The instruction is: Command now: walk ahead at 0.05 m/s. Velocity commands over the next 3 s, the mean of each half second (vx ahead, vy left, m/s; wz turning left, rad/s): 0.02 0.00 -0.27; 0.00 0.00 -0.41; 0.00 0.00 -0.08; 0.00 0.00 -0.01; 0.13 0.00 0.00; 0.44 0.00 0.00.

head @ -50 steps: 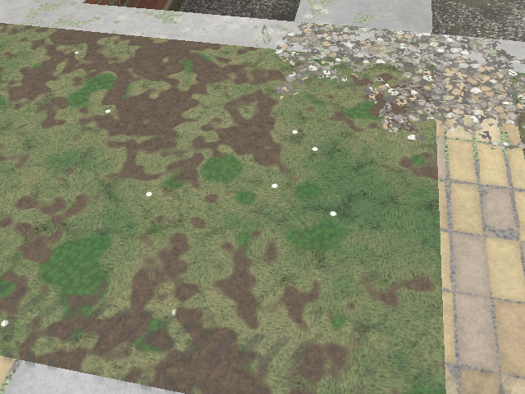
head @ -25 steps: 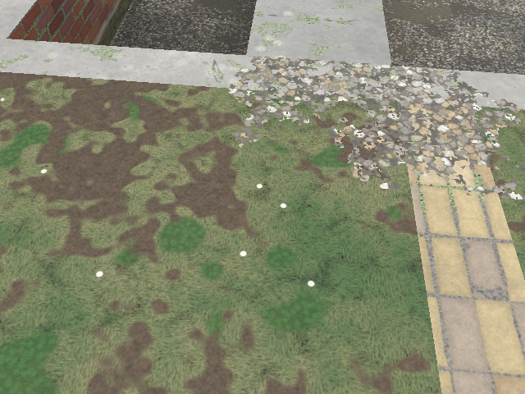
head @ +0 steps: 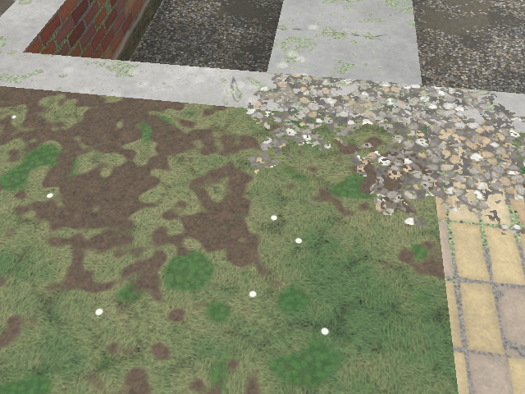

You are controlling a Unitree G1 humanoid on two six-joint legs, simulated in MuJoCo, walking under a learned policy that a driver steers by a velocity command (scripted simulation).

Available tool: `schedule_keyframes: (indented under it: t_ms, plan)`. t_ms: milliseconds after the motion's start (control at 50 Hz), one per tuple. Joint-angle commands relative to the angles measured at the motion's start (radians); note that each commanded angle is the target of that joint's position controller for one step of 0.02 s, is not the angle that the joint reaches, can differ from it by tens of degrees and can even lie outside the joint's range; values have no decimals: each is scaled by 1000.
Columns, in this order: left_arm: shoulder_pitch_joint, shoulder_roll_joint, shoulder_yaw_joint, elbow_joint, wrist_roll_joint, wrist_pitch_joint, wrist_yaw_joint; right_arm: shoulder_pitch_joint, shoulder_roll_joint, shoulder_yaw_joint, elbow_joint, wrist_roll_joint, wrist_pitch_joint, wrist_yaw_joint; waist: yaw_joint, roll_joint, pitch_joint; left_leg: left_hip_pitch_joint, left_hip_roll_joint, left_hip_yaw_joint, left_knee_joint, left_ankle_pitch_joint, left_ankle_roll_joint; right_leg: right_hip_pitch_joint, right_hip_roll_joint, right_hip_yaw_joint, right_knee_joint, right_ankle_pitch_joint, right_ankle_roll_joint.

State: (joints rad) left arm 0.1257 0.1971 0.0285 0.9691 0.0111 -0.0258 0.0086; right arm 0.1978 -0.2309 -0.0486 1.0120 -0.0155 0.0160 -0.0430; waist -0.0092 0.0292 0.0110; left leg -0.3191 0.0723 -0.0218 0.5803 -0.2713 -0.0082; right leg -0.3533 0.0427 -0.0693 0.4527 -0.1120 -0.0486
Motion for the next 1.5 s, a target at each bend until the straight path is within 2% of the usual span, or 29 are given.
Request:
schedule_keyframes:
  t_ms: [20, 40, 80, 180, 240, 320, 360, 380, 400, 420, 460, 480, 640, 720, 820, 840, 860, 880, 900, 920, 960, 1020, 1080, 1140, 1180, 1200, 1220, 1260, 1500]
  plan:
    - [-2, 119, 22, -36, -5, -1, 8, 95, -134, -23, -4, -6, 2, -3, 3, -33, 19, 104, 38, -26, -155, -42, 62, -86, -123, 150, -189, -425, 0]
    - [4, 116, 24, -34, -4, 4, 15, 81, -136, -27, 11, 5, -5, -1, 15, 54, 46, -37, 26, -35, -201, -207, 71, 16, -78, 90, -143, -331, 21]
    - [12, 108, 23, -22, -2, 7, 23, 42, -86, -15, 14, 0, -27, 1, 30, 97, 44, -115, 23, -41, -264, -224, 39, 142, -75, 74, -71, -191, 17]
    - [-48, 142, 42, -66, -16, 15, 23, 77, -148, -46, -3, 15, -42, -26, -10, 47, 15, 56, 43, -27, -186, -35, 57, -17, -52, 76, 31, -67, -20]
    - [-45, 124, 49, -95, -14, 25, 16, 117, -173, -64, -14, 15, -35, -44, -24, 98, -18, 137, 162, -110, -181, 134, 122, -110, -31, 52, 185, -21, -7]
    - [1, 111, 57, -119, -16, 42, -2, 0, -186, -73, -82, 26, -39, -60, 5, 133, -27, 138, 302, -162, -130, 395, 184, -140, -59, 37, 327, -322, -16]
    - [38, 120, 67, -114, -21, 46, -8, -37, -203, -82, -93, 39, -31, -56, 34, 82, -42, 65, 236, -57, -46, 348, 106, 17, -39, 17, 154, -154, -34]
    - [46, 175, 87, -121, -18, 45, -6, 10, -188, -83, -84, 32, -26, -48, 22, -51, -51, -10, 148, 50, 110, 217, 36, 116, -78, 134, 24, 54, -68]
    - [74, 304, 118, -138, -12, 44, 2, -12, -125, -66, -131, 7, -25, -46, 18, -330, -49, -277, -53, 173, 395, -132, -74, 248, -294, 536, -103, 257, -221]
    - [174, 266, 94, -127, 10, 23, -7, -87, -107, -56, -158, 3, -27, -41, 81, -291, -140, -338, -94, -12, 614, -436, -66, 317, -389, 693, -134, 378, -324]
    - [92, 241, 84, -160, -5, -11, -5, -48, -119, -59, -144, 24, -30, -29, 24, -109, -132, -372, -51, -73, 715, -328, -39, 304, -332, 530, -83, 392, -268]
    - [48, 242, 85, -177, -18, -11, 0, -57, -136, -64, -142, 17, -31, -34, 15, -63, -117, -385, -37, -76, 670, -250, -34, 283, -304, 484, -83, 355, -227]
    - [44, 249, 92, -211, -25, 22, 30, -117, -109, -55, -177, 21, -33, -33, 20, -140, -114, -241, -88, -76, 282, -96, -68, 227, -207, 454, -133, 117, -187]
    - [13, 254, 97, -232, -21, 35, 31, -135, -126, -55, -191, 25, -39, -18, 25, -174, -89, -141, -107, -79, 169, -76, -70, 142, -190, 509, -159, -14, -177]
    - [-16, 227, 80, -249, -21, 55, 38, -53, -129, -51, -172, 27, -62, 16, -12, -178, -115, 51, -99, -31, -87, 35, -30, 128, -166, 508, -85, 71, -135]
    - [5, 216, 75, -245, -25, 59, 41, -32, -138, -53, -167, 21, -63, 23, -22, -160, -110, 124, -80, -33, -190, 115, -8, 99, -134, 488, -56, 43, -101]
    - [42, 188, 65, -243, -20, 59, 43, -13, -191, -62, -170, 1, -62, 23, -9, -58, -119, 216, 51, -152, -243, 172, 41, 16, -73, 423, 54, -88, -49]
    - [82, 157, 59, -255, -21, 50, 41, -40, -271, -73, -185, -17, -53, 16, 49, 183, -93, 259, 232, -362, -272, 364, 167, -146, 97, 254, 240, -390, 8]
    - [40, 226, 80, -268, -12, 36, 39, -47, -237, -65, -199, -43, -56, 18, 11, 224, -87, 166, 338, -500, -309, 365, 299, -182, 88, 245, 441, -530, 49]
    - [43, 276, 98, -252, -18, 32, 35, -89, -212, -58, -217, -30, -61, 16, 22, 149, -72, 143, 302, -448, -309, 316, 297, -178, 65, 274, 574, -474, 60]
    - [85, 240, 98, -207, -16, 49, 38, -146, -163, -42, -227, 6, -62, 13, 46, 99, -48, 137, 191, -296, -285, 250, 214, -180, 52, 263, 658, -366, 93]
    - [79, 164, 73, -198, -19, 56, 32, -124, -124, -21, -204, 9, -55, 14, 38, 117, -30, 124, 118, -188, -283, 260, 198, -111, 16, 198, 539, -292, 128]
    - [4, 118, 46, -213, -18, 45, 24, -65, -166, -25, -177, 6, -41, 9, -19, 158, -41, 147, 102, -166, -259, 265, 194, 11, -31, 105, 258, -314, 138]
    - [58, 152, 56, -178, -27, 41, 20, -44, -187, -24, -165, 23, -36, 14, 8, 142, -36, 136, 103, -182, -211, 308, 182, 155, -16, 69, -54, -116, 106]
    - [87, 215, 65, -169, -11, 45, 26, 3, -161, -11, -152, 16, -56, 26, 3, 63, -70, 55, 77, -159, -176, 298, 99, 326, -103, 174, -105, 129, 53]
    - [89, 281, 79, -160, -9, 50, 30, 35, -146, -9, -158, -1, -72, 39, -48, -79, -94, 21, -1, -72, -146, 221, 52, 346, -157, 220, -17, 257, 0]
    - [80, 215, 66, -146, -10, 49, 18, 1, -121, -2, -152, -4, -75, 39, -26, -127, -110, 97, -39, -16, -142, 119, 7, 252, -150, 217, -28, 107, -36]
    - [55, 162, 49, -138, 3, 38, 7, -57, -130, -5, -146, 4, -63, 31, -7, -102, -47, 117, -45, -7, -120, 114, -14, 169, -121, 209, -64, -31, -12]
    - [72, 157, 27, -59, -6, 5, 12, -21, -133, -11, -63, 9, -31, 9, -6, -52, 16, 141, -40, -14, -125, 164, -20, 116, -89, 188, -65, -44, 9]
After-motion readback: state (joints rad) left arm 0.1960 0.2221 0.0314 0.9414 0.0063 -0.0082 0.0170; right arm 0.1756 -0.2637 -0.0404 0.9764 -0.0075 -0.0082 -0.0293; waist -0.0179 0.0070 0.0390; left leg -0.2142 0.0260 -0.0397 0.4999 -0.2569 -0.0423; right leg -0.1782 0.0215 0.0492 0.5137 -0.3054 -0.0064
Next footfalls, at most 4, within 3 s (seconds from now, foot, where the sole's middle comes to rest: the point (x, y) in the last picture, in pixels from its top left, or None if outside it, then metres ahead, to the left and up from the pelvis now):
0.86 left None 0.15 0.11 -0.77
1.18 right None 0.02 -0.12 -0.77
2.88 right None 0.40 -0.26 -0.77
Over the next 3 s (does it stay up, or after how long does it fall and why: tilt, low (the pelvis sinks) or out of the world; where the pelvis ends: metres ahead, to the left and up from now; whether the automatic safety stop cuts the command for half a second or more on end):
stays up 0.33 -0.13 0.00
